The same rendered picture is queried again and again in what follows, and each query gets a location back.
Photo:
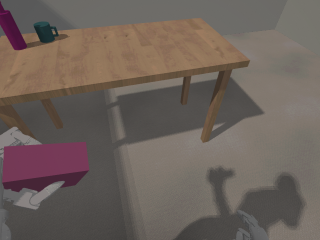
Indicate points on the robot left hand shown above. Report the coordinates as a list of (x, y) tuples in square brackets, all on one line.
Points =
[(26, 198)]

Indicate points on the robot left forearm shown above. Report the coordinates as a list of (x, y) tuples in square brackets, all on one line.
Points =
[(5, 232)]

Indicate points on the table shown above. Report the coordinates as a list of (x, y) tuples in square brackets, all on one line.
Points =
[(99, 58)]

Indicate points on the sponge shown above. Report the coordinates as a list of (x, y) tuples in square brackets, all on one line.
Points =
[(37, 166)]

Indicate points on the robot right hand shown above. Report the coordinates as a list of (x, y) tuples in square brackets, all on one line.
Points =
[(256, 232)]

